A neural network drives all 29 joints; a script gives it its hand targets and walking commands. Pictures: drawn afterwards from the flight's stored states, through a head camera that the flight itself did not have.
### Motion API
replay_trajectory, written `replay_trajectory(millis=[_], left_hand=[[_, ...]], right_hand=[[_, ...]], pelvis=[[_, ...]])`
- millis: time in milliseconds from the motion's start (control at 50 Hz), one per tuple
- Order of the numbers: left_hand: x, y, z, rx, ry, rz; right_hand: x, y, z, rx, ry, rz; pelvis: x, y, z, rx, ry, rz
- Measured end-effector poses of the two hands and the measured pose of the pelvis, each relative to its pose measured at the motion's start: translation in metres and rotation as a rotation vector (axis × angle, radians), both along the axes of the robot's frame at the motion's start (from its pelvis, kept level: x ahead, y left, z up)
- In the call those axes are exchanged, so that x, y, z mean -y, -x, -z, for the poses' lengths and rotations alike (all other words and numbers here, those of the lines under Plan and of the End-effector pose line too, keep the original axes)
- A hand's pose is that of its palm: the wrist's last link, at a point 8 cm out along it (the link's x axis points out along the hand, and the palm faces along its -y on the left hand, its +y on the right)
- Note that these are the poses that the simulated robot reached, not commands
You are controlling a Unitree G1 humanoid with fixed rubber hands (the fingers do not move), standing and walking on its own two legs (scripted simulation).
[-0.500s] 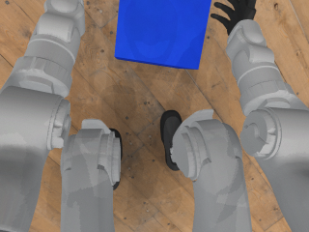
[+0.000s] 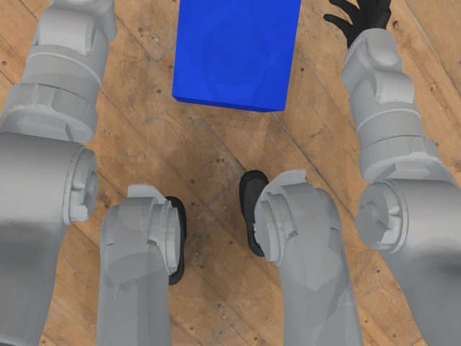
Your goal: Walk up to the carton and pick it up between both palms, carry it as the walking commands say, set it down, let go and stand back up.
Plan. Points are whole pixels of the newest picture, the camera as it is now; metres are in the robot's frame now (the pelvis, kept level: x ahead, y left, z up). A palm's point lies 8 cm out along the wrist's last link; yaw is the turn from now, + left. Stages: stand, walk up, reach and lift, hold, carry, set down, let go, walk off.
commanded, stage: set down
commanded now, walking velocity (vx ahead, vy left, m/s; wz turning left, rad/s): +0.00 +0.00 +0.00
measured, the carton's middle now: (233, 35) +0.55 -0.07 -0.31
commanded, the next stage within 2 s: let go in 1.12 s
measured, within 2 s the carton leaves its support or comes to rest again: neither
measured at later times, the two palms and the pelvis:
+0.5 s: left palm out of the picture +0.59 +0.12 +0.02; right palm out of the picture +0.51 -0.24 +0.01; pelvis +0.02 +0.00 +0.12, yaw +0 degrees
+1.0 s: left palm out of the picture +0.59 +0.13 +0.17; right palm out of the picture +0.50 -0.24 +0.17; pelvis +0.04 -0.01 +0.26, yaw +1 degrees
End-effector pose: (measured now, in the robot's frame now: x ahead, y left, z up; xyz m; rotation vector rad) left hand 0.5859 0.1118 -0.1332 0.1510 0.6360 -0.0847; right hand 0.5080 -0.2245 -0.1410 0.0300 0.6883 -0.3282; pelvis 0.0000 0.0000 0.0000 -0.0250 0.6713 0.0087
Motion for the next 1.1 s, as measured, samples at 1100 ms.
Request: replay_trajectory(millis=[1100], left_hand=[[-0.014, -0.006, -0.316, -0.014, 0.005, 0.015]], right_hand=[[0.012, 0.011, -0.317, 0.038, 0.024, 0.015]], pelvis=[[0.007, -0.051, -0.277, -0.070, -0.015, -0.005]])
